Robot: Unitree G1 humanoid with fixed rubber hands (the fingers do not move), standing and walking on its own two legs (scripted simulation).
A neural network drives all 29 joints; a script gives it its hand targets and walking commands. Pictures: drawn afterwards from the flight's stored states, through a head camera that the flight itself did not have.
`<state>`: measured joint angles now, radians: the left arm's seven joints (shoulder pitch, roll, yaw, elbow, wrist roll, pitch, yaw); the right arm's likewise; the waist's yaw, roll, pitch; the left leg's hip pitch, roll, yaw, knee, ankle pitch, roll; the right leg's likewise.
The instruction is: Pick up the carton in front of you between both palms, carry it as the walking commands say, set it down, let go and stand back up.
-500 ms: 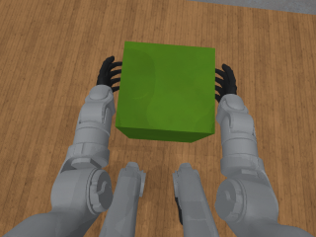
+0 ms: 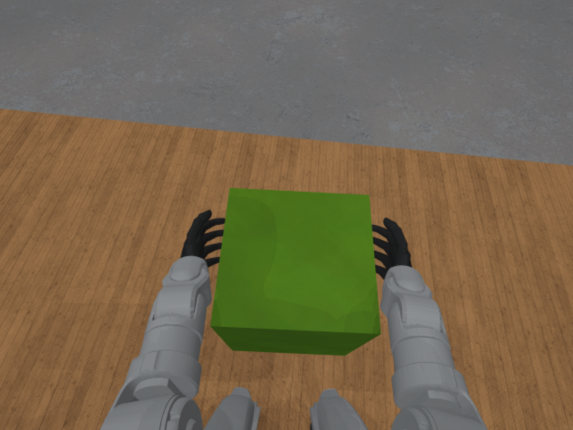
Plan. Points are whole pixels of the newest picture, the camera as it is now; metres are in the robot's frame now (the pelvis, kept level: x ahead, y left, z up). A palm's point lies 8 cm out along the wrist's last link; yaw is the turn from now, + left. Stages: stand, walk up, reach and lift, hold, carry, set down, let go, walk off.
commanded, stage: reach and lift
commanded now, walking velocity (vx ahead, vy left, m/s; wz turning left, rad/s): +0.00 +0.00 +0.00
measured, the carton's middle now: (293, 281) +0.36 -0.01 -0.10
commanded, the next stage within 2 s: hold in 1.44 s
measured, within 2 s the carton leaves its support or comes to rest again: neither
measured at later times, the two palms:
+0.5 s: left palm (164, 252) +0.31 +0.15 +0.09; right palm (429, 258) +0.31 -0.15 +0.10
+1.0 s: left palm (162, 247) +0.31 +0.15 +0.10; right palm (432, 254) +0.31 -0.15 +0.10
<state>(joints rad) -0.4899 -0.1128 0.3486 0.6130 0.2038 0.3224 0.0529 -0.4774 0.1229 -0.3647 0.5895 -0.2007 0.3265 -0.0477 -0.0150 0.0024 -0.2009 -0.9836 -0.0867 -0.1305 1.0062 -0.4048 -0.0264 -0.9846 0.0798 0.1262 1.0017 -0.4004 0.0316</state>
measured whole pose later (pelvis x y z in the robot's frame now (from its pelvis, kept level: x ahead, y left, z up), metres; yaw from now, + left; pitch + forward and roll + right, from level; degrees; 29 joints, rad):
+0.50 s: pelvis +0.03 +0.00 +0.07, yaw +0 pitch -1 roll +0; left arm -0.26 -0.15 0.26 0.41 0.26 0.59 0.02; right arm -0.26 0.15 -0.26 0.41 -0.26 0.59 -0.02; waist 0.00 0.00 -0.08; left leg -0.20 -0.05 -0.15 0.47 -0.24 -0.01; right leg -0.21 0.05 0.14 0.47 -0.23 0.01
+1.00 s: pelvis +0.02 +0.00 +0.07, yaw +0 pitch -4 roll +0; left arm -0.30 -0.16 0.28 0.37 0.29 0.63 0.00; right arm -0.31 0.16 -0.28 0.37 -0.29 0.63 0.00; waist 0.00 0.00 -0.01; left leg -0.16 -0.05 -0.14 0.44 -0.22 -0.01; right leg -0.16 0.04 0.14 0.44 -0.22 0.01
